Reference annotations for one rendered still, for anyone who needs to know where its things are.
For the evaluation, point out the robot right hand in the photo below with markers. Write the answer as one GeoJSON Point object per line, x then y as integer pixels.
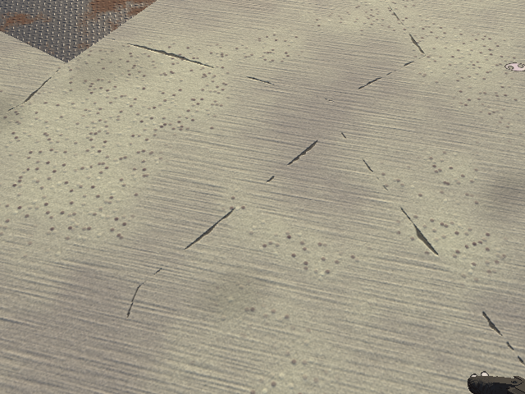
{"type": "Point", "coordinates": [496, 385]}

